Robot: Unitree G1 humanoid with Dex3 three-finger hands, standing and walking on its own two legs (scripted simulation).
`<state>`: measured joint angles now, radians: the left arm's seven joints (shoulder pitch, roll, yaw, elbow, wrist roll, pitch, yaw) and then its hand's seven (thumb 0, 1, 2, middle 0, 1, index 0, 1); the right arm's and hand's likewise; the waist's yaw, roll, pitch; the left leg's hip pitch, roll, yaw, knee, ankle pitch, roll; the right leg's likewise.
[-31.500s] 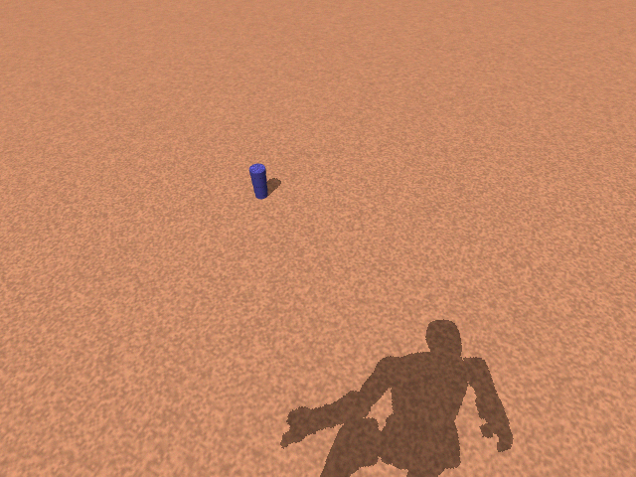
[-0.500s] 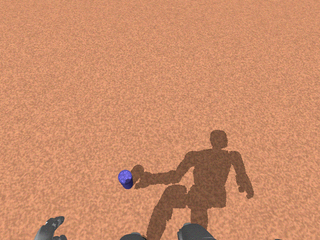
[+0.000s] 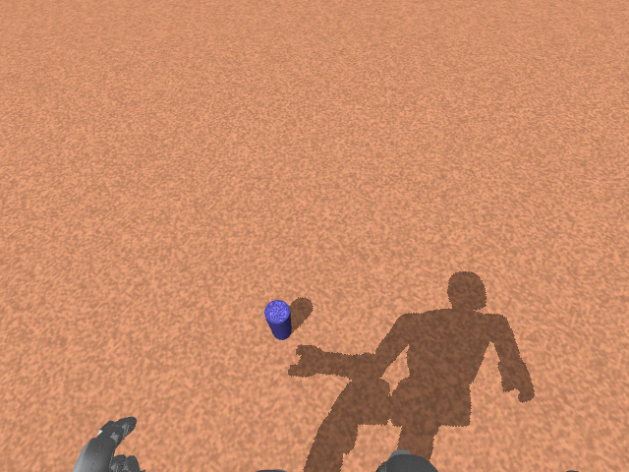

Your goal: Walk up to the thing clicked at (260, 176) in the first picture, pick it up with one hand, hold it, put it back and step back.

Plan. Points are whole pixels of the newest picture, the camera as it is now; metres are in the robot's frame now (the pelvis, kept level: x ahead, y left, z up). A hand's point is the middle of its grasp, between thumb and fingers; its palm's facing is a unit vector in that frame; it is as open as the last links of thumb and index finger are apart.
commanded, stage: step back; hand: left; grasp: from the side
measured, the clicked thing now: (279, 322) +0.57 +0.16 -0.67
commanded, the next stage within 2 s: none
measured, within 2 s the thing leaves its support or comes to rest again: neither
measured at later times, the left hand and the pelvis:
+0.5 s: hand out of the picture -0.07 +0.24 -0.14, palm faces -0.09 -0.91 -0.40, open 7.4 cm; pelvis -0.15 -0.02 +0.00, yaw -5 degrees
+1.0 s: hand out of the picture -0.19 +0.25 -0.14, palm faces -0.07 -0.92 -0.38, open 7.4 cm; pelvis -0.32 -0.02 +0.00, yaw -4 degrees
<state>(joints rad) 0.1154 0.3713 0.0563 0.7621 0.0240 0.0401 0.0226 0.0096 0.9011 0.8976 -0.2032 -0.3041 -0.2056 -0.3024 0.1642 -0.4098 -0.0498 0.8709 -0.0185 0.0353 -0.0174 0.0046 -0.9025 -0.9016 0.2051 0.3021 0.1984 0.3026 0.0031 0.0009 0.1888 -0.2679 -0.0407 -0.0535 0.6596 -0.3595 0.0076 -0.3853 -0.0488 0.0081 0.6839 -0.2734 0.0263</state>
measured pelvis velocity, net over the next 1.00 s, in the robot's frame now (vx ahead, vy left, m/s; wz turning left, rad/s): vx -0.32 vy -0.02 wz -0.07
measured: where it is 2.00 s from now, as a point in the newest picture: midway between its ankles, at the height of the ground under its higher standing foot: outside the picture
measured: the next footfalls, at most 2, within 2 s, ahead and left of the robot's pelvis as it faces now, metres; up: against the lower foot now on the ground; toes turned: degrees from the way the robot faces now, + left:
right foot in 0.40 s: -0.12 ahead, -0.14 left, +0.00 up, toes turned -3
left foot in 0.72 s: -0.20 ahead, +0.11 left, +0.00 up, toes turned -3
